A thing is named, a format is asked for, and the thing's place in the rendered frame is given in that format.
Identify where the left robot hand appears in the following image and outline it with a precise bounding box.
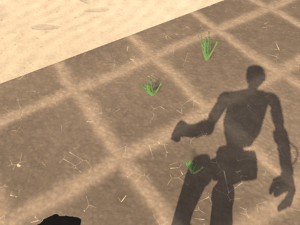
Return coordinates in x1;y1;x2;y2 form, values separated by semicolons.
38;214;82;225

